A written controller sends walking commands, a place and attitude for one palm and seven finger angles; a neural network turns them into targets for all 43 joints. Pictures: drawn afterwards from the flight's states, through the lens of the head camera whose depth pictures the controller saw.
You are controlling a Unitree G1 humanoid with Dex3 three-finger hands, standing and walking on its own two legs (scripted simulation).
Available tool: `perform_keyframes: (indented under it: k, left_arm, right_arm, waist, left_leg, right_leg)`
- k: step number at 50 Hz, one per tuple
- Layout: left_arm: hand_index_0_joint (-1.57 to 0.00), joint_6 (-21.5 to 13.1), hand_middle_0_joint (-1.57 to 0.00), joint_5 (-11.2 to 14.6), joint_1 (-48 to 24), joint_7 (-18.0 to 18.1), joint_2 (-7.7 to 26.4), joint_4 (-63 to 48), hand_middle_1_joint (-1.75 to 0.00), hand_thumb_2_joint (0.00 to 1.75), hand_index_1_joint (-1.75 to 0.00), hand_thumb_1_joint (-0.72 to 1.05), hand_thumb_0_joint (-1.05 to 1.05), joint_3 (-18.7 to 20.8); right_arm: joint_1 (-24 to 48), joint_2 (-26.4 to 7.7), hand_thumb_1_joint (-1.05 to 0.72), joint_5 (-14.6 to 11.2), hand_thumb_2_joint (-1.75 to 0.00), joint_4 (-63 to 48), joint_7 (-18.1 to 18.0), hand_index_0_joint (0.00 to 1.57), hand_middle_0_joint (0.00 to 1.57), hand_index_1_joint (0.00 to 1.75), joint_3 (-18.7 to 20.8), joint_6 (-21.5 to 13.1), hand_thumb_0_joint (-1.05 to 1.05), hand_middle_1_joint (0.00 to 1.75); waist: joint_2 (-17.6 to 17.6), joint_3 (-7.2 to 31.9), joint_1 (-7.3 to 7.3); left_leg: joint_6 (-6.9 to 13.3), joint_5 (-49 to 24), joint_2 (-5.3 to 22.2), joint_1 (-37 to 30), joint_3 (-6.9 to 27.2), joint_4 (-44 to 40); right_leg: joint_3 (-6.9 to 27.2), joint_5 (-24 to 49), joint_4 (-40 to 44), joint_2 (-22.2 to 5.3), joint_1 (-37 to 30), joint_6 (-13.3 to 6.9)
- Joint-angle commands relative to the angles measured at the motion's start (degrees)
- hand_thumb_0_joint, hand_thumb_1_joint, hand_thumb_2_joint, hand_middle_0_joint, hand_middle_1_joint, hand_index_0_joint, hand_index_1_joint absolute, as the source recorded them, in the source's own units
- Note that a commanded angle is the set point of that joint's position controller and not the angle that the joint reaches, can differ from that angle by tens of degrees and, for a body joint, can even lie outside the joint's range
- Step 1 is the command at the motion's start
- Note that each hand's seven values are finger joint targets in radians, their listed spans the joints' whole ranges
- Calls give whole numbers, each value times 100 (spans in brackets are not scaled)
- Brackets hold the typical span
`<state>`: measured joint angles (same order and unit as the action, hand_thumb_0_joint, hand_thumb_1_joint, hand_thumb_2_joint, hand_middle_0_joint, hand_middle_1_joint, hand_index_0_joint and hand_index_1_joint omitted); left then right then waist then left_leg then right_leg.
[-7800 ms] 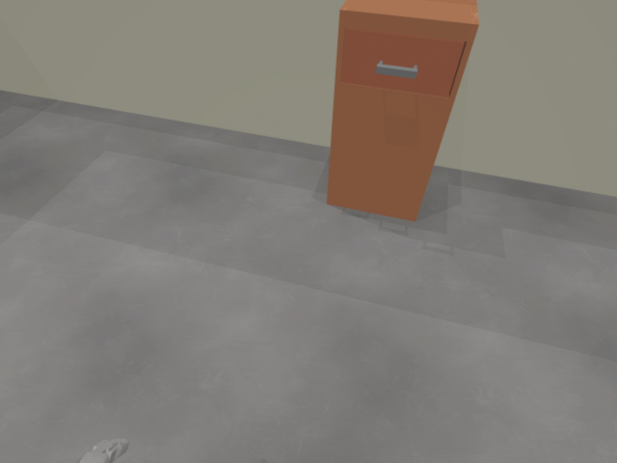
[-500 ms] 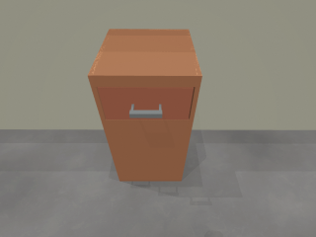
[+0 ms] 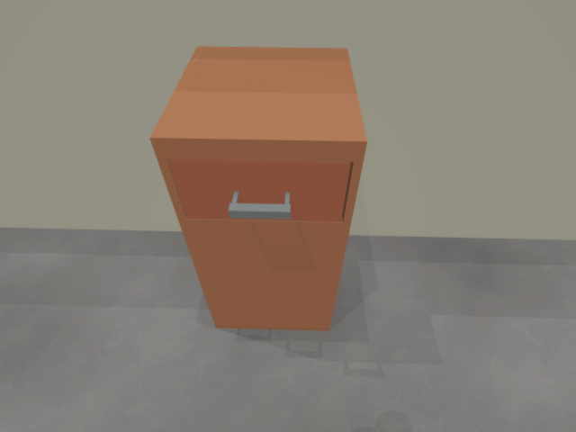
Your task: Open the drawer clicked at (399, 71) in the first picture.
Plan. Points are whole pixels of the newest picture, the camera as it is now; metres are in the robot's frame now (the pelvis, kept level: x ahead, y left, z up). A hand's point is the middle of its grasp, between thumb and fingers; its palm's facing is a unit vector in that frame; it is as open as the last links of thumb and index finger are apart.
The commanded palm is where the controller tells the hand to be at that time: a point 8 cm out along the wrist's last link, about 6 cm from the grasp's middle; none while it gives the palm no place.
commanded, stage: look again from close up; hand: left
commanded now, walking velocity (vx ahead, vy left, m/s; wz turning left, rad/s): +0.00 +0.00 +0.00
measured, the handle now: (260, 203) +0.58 +0.10 -0.07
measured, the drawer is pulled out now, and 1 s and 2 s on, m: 0.00 0.00 0.00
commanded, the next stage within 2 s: shuffle to correct the standing spot in 0.14 s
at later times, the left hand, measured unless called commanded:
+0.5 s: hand out of the picture +0.05 +0.12 -0.18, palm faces +0.00 -0.98 -0.18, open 7.3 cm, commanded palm none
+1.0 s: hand out of the picture +0.10 +0.06 -0.18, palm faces +0.05 -0.98 -0.20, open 7.3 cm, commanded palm none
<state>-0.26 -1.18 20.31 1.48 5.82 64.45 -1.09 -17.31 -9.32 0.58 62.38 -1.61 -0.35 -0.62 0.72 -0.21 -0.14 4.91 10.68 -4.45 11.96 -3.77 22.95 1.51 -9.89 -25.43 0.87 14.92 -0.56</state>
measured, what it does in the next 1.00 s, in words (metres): steps to the right: left foot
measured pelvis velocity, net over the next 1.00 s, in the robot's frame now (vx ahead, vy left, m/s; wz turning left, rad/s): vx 0.07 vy -0.11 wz -0.04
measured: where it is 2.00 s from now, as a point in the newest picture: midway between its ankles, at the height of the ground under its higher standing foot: outside the picture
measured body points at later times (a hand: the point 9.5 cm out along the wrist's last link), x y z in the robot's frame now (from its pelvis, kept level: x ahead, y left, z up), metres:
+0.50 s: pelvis +0.05 -0.04 -0.01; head +0.06 -0.05 +0.44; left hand +0.05 +0.18 -0.16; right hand +0.03 -0.26 -0.17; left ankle +0.02 +0.06 -0.74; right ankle +0.04 -0.11 -0.74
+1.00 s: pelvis +0.07 -0.11 -0.01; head +0.09 -0.11 +0.44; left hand +0.09 +0.11 -0.17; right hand +0.10 -0.35 -0.16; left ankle +0.12 -0.02 -0.74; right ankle +0.02 -0.19 -0.68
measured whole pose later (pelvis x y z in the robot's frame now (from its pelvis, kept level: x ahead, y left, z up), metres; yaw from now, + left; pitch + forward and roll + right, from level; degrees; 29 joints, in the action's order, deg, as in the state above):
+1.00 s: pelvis +0.07 -0.11 -0.01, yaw -2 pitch -2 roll +0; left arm 2.9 0.3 17.0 2.7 8.2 57.9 2.9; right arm -15.1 -8.7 0.6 55.6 -4.6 1.5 0.3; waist -0.6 -3.6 0.7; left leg 3.9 12.0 -0.9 14.7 -3.9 28.7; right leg 1.6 -27.7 -60.0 6.2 20.9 0.5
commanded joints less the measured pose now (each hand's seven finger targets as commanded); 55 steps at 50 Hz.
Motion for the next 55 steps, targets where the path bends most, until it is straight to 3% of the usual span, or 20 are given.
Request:
perform_keyframes:
  k: [1, 14, 20, 25, 28, 30, 31, 32, 35, 38, 41, 43, 44, 45, 46, 47, 48, 50, 52, 55]
  left_arm:
    - [-20, -164, -20, 36, 187, 27, 508, -171, -30, 90, -30, 90, 0, 83]
    - [-20, -144, -20, 72, 119, 20, 559, -116, -30, 90, -30, 90, 0, 86]
    - [-20, 9, -20, -37, 68, -106, 542, -377, -30, 90, -30, 90, 0, 209]
    - [-20, 50, -20, -64, 162, -174, 517, -546, -30, 90, -30, 90, 0, 320]
    - [-20, 39, -20, -70, 479, -183, 643, -532, -30, 90, -30, 90, 0, 399]
    - [-20, 49, -20, -69, 761, -98, 994, -443, -30, 90, -30, 90, 0, 461]
    - [-20, 71, -20, -42, 907, -52, 928, -417, -30, 90, -30, 90, 0, 473]
    - [-20, 87, -20, -32, 794, -20, 847, -465, -30, 90, -30, 90, 0, 458]
    - [-20, -32, -20, 28, 546, 57, 761, -589, -30, 90, -30, 90, 0, 443]
    - [-20, -156, -20, 55, 487, 127, 794, -565, -30, 90, -30, 90, 0, 397]
    - [-20, -125, -20, 62, 94, 173, 881, -624, -30, 90, -30, 90, 0, 456]
    - [-20, -62, -20, 89, -337, 173, 1112, -749, -30, 90, -30, 90, 0, 561]
    - [-20, -13, -20, 154, -559, 173, 1232, -857, -30, 90, -30, 90, 0, 598]
    - [-20, 52, -20, 247, -561, 189, 1065, -954, -30, 90, -30, 90, 0, 544]
    - [-20, 127, -20, 333, -196, 178, 827, -921, -30, 90, -30, 90, 0, 505]
    - [-20, 233, -20, 253, 123, 222, 861, -897, -30, 90, -30, 90, 0, 598]
    - [-20, 280, -20, 146, 408, 197, 806, -983, -30, 90, -30, 90, 0, 629]
    - [-20, 272, -20, -1, 530, 71, 526, -1048, -30, 90, -30, 90, 0, 499]
    - [-20, 247, -20, -50, 269, 38, 407, -915, -30, 90, -30, 90, 0, 375]
    - [-20, 104, -20, -37, 436, 13, 393, -705, -30, 90, -30, 90, 0, 257]
  right_arm:
    - [-414, -414, -90, 3, -90, -112, -35, 20, 20, 30, 34, -147, 0, 30]
    - [-577, -341, -90, 23, -90, 123, -97, 20, 20, 30, -23, -183, 0, 30]
    - [-566, -733, -90, 72, -90, 31, -171, 20, 20, 30, 193, -112, 0, 30]
    - [-502, -856, -90, 96, -90, -99, -268, 20, 20, 30, 309, -97, 0, 30]
    - [-337, -766, -90, 82, -90, -160, -285, 20, 20, 30, 314, -100, 0, 30]
    - [-324, -387, -90, 41, -90, -242, -282, 20, 20, 30, 239, -64, 0, 30]
    - [-122, -501, -90, 51, -90, -273, -311, 20, 20, 30, 259, -21, 0, 30]
    - [-107, -532, -90, 40, -90, -273, -321, 20, 20, 30, 276, 11, 0, 30]
    - [10, -358, -90, 0, -90, -250, -234, 20, 20, 30, 242, 27, 0, 30]
    - [4, -230, -90, -60, -90, -255, -186, 20, 20, 30, 197, 74, 0, 30]
    - [-594, -379, -90, -124, -90, -180, -258, 20, 20, 30, 283, 119, 0, 30]
    - [-1369, -578, -90, -131, -90, -96, -373, 20, 20, 30, 383, 68, 0, 30]
    - [-1866, -648, -90, -126, -90, -9, -426, 20, 20, 30, 412, 18, 0, 30]
    - [-2082, -717, -90, -97, -90, -80, -453, 20, 20, 30, 397, -42, 0, 30]
    - [-1285, -674, -90, -28, -90, -416, -428, 20, 20, 30, 363, -18, 0, 30]
    - [107, -536, -90, 5, -90, -890, -359, 20, 20, 30, 275, 89, 0, 30]
    - [892, -549, -90, 74, -90, -1290, -280, 20, 20, 30, 229, 38, 0, 30]
    - [1429, -667, -90, 173, -90, -1461, -139, 20, 20, 30, 166, -11, 0, 30]
    - [764, -701, -90, 165, -90, -1174, -74, 20, 20, 30, 204, 55, 0, 30]
    - [241, -849, -90, 92, -90, -915, 3, 20, 20, 30, 312, 113, 0, 30]
  waist:
    - [-284, -305, 108]
    - [-158, -342, 73]
    - [209, -703, 85]
    - [303, -376, 55]
    - [-251, -98, -77]
    - [-1839, 31, -139]
    - [-1578, -102, -271]
    - [-1221, -146, -165]
    - [-19, 56, -58]
    - [147, 221, 17]
    - [-828, 136, 315]
    - [-1395, 206, 630]
    - [-1206, 310, 853]
    - [19, 498, 962]
    - [1831, 213, 590]
    - [1347, -134, -36]
    - [1118, -377, -363]
    - [1166, -873, -740]
    - [480, -791, -362]
    - [-347, -110, -250]
  left_leg:
    - [-164, 677, 944, 232, 1007, -660]
    - [-185, 126, 1030, 78, 833, -444]
    - [222, 871, 1798, 66, 1607, -916]
    - [510, -673, 2140, -306, 1639, -414]
    - [124, -525, 1528, 361, 775, 421]
    - [-323, 1832, 426, 1578, -316, 2187]
    - [-338, 2459, 360, 1933, 3, 3192]
    - [-351, 2307, 449, 2003, 195, 3676]
    - [-449, 1739, 540, 1929, 265, 3942]
    - [-472, 1135, 433, 1713, 352, 3295]
    - [-475, 1148, 132, 1061, -14, 1855]
    - [-293, 746, -246, 122, -503, 693]
    - [-114, -11, -138, -626, -528, -52]
    - [227, -1148, 758, -1133, 210, -628]
    - [924, -2826, 2261, -468, 1706, -521]
    - [1063, -2561, 2516, 990, 1690, -473]
    - [966, -1647, 2606, 1877, 1552, -583]
    - [694, 272, 1986, 2675, 1716, -999]
    - [605, 1140, 1688, 2172, 1613, -1085]
    - [194, 1550, 1266, 1372, 1178, -169]
  right_leg:
    - [775, -297, 562, -552, -20, -258]
    - [630, 143, 391, -470, -320, -300]
    - [138, -513, -423, -120, 488, -274]
    - [108, -548, -810, -78, 666, -252]
    - [570, 819, -148, -408, -382, -309]
    - [1778, 2873, 577, -1307, -1512, -475]
    - [1877, 4133, 647, -1453, -1557, -534]
    - [1614, 4708, 566, -1357, -1488, -614]
    - [1217, 5007, 513, -1287, -1570, -754]
    - [1007, 5161, 609, -1101, -1718, 104]
    - [543, 6566, 775, -746, -1753, 1202]
    - [128, 7833, 277, -465, -1628, 1513]
    - [-154, 7465, -450, -240, -1237, 1614]
    - [-67, 5207, -2087, -98, -709, 1222]
    - [262, -1941, -4240, 211, 312, 653]
    - [852, -2727, -4991, -72, 3, 91]
    - [1226, -2560, -5337, -261, -162, -142]
    - [450, -1922, -4097, -262, 135, -53]
    - [-112, -1757, -2833, -295, -7, 65]
    - [-518, -1035, -773, -98, -595, 194]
